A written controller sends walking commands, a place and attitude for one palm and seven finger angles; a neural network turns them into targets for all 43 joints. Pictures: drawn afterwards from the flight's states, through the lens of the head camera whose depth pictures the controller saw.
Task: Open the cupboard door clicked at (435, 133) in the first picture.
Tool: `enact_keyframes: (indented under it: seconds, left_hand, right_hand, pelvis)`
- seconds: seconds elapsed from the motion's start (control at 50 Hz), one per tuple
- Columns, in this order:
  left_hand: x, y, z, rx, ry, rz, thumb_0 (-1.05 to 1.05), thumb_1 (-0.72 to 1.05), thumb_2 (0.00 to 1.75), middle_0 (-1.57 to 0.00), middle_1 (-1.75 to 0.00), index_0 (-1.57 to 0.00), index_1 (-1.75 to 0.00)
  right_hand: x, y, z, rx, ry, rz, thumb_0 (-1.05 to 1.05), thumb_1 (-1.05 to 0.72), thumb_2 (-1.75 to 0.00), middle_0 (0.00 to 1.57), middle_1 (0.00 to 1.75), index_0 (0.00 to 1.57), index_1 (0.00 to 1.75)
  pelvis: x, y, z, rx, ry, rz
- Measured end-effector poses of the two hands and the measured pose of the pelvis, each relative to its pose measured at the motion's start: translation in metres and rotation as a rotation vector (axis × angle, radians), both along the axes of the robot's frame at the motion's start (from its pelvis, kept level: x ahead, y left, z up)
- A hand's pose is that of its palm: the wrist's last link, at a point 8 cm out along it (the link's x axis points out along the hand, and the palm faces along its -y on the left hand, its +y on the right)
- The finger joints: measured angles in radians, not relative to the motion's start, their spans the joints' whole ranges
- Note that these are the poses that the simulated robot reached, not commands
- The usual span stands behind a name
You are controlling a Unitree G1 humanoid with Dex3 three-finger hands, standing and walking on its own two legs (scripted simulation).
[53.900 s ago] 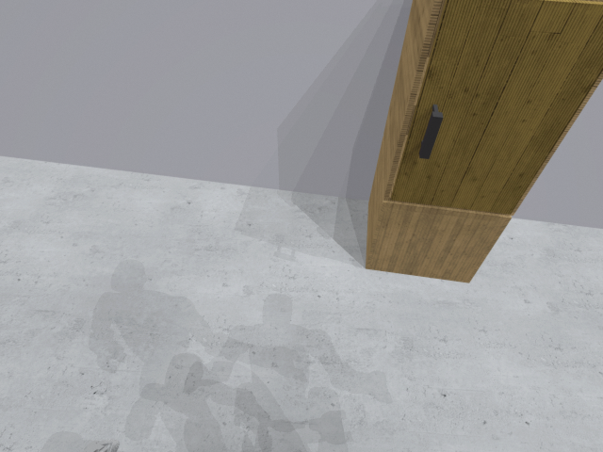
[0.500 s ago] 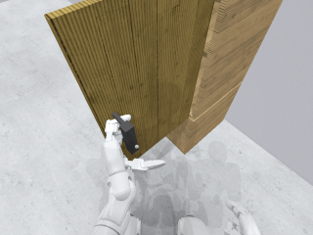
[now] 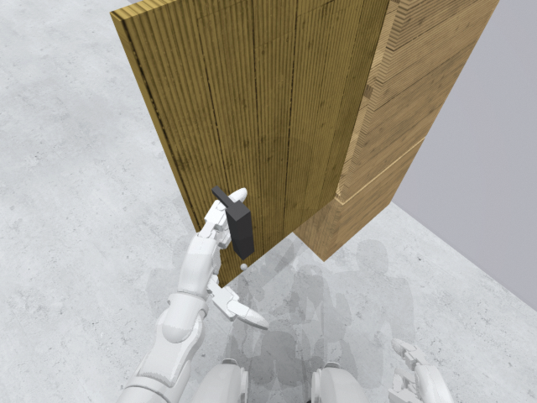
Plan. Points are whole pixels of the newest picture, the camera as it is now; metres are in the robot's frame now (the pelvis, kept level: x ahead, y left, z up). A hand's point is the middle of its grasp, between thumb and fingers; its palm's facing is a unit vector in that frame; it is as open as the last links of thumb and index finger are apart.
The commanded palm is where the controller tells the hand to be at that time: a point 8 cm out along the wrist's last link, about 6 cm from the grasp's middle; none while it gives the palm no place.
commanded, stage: slide the hand sideways off the handle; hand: left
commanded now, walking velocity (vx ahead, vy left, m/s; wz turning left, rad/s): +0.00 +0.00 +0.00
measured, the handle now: (232, 223) +0.37 +0.08 +0.03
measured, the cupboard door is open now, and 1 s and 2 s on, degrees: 90 90 90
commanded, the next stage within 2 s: draw the hand back to the body in 1.00 s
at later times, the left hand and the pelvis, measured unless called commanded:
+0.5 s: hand (222, 294) +0.26 +0.08 +0.03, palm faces -0.10 -0.99 +0.00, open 16.4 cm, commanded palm +0.24 +0.14 +0.03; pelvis +0.01 +0.01 -0.01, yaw +0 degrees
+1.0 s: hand (181, 330) +0.21 +0.13 +0.03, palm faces -0.08 -1.00 -0.02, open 16.4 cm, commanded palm +0.20 +0.18 +0.03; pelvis +0.01 +0.00 -0.02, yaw +0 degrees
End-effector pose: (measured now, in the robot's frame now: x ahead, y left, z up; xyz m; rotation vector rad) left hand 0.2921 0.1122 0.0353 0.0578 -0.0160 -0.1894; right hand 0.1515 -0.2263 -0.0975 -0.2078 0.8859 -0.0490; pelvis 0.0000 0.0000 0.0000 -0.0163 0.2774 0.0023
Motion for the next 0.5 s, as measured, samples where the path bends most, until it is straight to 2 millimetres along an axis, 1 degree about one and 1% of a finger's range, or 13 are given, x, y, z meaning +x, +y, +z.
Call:
enact_keyframes:
  seconds: [0.1, 0.22, 0.34, 0.5]
  left_hand:
    - [-0.008, -0.001, -0.002, -0.102, 0.047, 0.035, -0.02, -0.51, 0.30, -0.17, -0.33, -0.14, -0.33]
    - [-0.022, -0.003, -0.001, -0.076, -0.001, 0.042, -0.02, -0.50, 0.30, -0.14, -0.31, -0.14, -0.31]
    - [-0.034, 0.010, -0.005, -0.050, 0.028, 0.061, -0.02, -0.50, 0.30, -0.14, -0.30, -0.15, -0.30]
    - [-0.046, 0.025, -0.002, -0.050, 0.038, 0.085, -0.02, -0.50, 0.30, -0.14, -0.30, -0.15, -0.30]
  right_hand:
    - [0.000, 0.001, 0.005, -0.003, -0.022, -0.008, 0.01, -0.91, -0.90, 0.20, 0.30, 0.20, 0.30]
    - [0.009, 0.005, 0.006, -0.002, -0.050, 0.012, 0.01, -0.91, -0.90, 0.20, 0.30, 0.20, 0.30]
    - [0.021, 0.013, 0.005, 0.014, -0.071, 0.025, 0.01, -0.91, -0.90, 0.20, 0.30, 0.20, 0.30]
    - [0.035, 0.019, 0.007, 0.021, -0.108, 0.045, 0.01, -0.91, -0.90, 0.20, 0.30, 0.20, 0.30]
  pelvis:
    - [0.001, 0.006, 0.000, 0.003, 0.006, -0.008]
    - [0.003, 0.009, -0.007, 0.004, 0.018, -0.013]
    - [0.004, 0.009, -0.010, 0.001, 0.017, -0.012]
    - [0.009, 0.006, -0.010, -0.004, 0.025, -0.004]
